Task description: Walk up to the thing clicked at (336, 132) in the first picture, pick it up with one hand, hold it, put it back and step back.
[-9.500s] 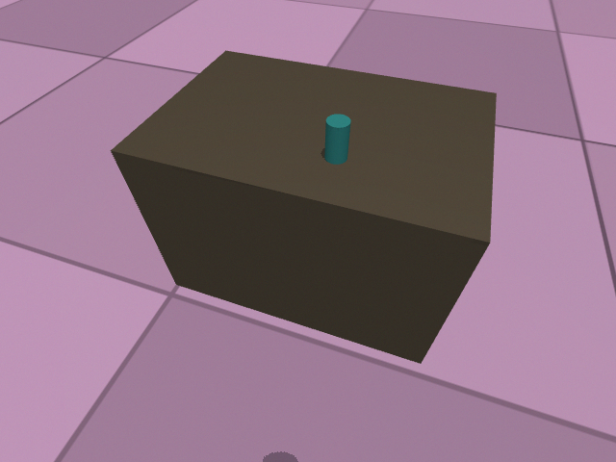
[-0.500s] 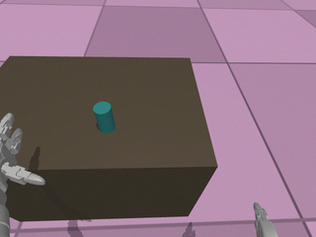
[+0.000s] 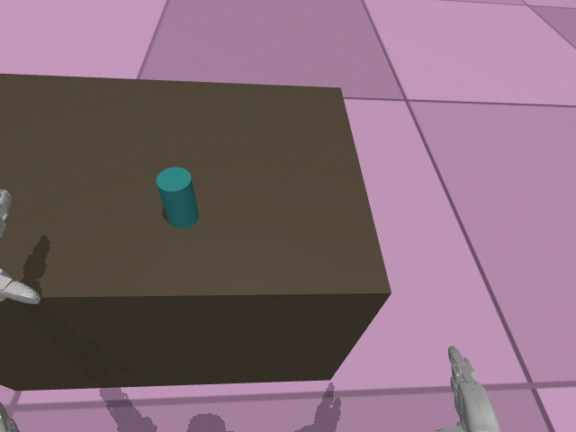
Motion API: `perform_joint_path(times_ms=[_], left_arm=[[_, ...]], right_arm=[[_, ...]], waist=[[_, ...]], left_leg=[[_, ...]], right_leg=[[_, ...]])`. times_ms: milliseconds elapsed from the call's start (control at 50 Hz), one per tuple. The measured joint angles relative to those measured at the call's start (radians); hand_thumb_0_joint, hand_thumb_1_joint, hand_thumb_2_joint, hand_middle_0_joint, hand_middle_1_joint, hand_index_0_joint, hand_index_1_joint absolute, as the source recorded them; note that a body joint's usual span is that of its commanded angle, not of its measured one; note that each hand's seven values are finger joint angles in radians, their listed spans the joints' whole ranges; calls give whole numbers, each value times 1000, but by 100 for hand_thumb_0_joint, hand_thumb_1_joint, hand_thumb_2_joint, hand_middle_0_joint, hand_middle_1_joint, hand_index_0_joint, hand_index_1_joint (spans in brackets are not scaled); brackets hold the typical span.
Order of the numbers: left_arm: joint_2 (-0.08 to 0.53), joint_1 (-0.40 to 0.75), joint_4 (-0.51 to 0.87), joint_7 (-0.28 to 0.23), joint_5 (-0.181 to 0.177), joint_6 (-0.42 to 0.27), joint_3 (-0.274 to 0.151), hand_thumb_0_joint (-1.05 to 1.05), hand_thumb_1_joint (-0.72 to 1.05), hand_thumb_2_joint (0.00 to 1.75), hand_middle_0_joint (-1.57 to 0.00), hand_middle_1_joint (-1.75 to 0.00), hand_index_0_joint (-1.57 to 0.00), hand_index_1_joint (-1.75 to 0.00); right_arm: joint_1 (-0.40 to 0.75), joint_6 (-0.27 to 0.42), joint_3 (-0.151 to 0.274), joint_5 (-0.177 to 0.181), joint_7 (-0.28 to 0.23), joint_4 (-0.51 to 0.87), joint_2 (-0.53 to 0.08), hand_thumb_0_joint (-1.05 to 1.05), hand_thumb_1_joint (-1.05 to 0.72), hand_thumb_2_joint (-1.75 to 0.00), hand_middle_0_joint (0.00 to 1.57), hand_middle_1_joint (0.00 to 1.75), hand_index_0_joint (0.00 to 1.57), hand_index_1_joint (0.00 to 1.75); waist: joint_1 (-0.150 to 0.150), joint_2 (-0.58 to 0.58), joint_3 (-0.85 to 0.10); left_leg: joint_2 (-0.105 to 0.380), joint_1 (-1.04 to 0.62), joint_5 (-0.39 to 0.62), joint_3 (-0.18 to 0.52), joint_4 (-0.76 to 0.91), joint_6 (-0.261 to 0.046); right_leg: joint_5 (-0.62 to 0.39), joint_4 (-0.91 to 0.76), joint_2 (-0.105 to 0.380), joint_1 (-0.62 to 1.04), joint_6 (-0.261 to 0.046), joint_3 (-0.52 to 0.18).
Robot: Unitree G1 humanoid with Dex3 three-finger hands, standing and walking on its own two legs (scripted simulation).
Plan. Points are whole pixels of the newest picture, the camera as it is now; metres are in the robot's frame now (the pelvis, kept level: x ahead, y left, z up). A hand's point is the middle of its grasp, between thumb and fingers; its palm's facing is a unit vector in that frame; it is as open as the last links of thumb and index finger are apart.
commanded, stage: go down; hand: left
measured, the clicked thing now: (179, 199) +0.53 +0.20 -0.04
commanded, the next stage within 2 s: approach in 1.78 s
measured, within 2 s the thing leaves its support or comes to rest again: neither
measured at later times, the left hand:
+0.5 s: hand (8, 208) +0.39 +0.38 +0.09, palm faces +0.19 -0.98 +0.01, open 17.6 cm
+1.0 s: hand (3, 196) +0.41 +0.39 +0.09, palm faces +0.20 -0.98 +0.02, open 17.7 cm
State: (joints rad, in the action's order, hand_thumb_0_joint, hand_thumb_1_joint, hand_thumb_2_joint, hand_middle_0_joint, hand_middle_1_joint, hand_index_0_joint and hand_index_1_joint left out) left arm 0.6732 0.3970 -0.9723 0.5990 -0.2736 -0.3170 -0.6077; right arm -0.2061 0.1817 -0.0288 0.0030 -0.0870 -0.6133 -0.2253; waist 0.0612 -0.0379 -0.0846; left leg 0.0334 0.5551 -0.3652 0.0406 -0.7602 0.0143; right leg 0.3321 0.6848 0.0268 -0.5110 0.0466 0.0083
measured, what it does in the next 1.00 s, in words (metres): stands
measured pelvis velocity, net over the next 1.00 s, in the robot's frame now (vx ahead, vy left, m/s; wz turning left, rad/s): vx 0.00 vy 0.01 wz -0.02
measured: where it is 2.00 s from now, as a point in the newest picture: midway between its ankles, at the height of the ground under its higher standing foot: outside the picture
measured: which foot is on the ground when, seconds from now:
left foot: down 0.00-1.00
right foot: down 0.00-1.00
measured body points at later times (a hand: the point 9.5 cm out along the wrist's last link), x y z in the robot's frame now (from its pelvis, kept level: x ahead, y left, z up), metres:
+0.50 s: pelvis +0.00 +0.01 -0.02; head +0.07 +0.05 +0.42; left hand +0.37 +0.43 +0.09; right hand +0.15 -0.24 -0.07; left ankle +0.01 +0.12 -0.71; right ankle +0.00 -0.15 -0.71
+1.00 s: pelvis +0.00 +0.01 -0.04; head +0.08 +0.05 +0.40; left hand +0.39 +0.44 +0.09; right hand +0.15 -0.24 -0.07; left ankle +0.01 +0.12 -0.71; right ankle +0.00 -0.15 -0.71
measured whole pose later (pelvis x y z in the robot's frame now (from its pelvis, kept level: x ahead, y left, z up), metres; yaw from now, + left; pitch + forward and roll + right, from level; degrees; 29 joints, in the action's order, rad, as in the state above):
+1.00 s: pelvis +0.00 +0.01 -0.04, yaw -1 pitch +17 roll -4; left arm 0.89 0.66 -1.11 0.59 -0.18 -0.19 -0.70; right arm -0.32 0.19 -0.06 -0.01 -0.08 -0.34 -0.26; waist 0.12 -0.02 -0.14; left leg 0.05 0.85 -0.47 0.05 -1.01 0.01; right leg 0.41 0.90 0.00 -0.79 0.06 0.01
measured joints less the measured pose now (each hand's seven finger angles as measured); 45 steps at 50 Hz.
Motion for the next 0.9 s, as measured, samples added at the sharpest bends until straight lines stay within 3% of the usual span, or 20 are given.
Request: perform_joint_path(times_ms=[220, 440, 640, 900], left_arm=[[82, 113, -83, -10, 28, 22, -54, -2, -60, 9, -4, -6, -4, -7], [119, 166, -100, -18, 62, 60, -61, -2, -60, 9, -4, -6, -4, -7], [139, 178, -88, -19, 67, 91, -56, -2, -59, 10, -4, -6, -4, -7], [191, 234, -111, -20, 84, 115, -85, -2, -60, 9, -5, -5, -4, -7]], right_arm=[[-43, 9, -14, -11, 3, 87, -18, -1, 52, -6, 6, 6, 5, 5], [-73, 17, -25, -12, 1, 156, -19, -1, 52, -6, 6, 6, 5, 5], [-103, 15, -32, -8, 12, 215, -22, -1, 53, -6, 6, 6, 5, 5], [-118, 13, -24, -8, 12, 254, -33, -1, 53, -6, 6, 6, 5, 5]], waist=[[26, 6, -6], [41, 9, -47], [40, 17, -60], [57, 14, -58]], left_leg=[[7, 120, -27, -2, -89, -2], [13, 196, -66, 3, -164, -6], [16, 231, -91, 4, -205, -9], [18, 271, -104, 11, -243, -7]], right_leg=[[19, 79, -9, -119, 3, -7], [47, 136, -15, -186, 6, -4], [67, 169, -19, -218, 9, -5], [82, 208, -21, -257, 9, -1]])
